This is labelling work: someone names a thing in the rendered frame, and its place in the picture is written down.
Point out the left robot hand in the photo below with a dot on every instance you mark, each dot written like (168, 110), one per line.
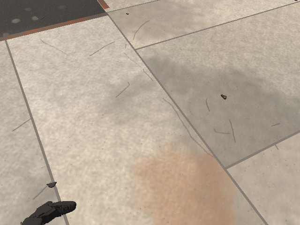
(48, 211)

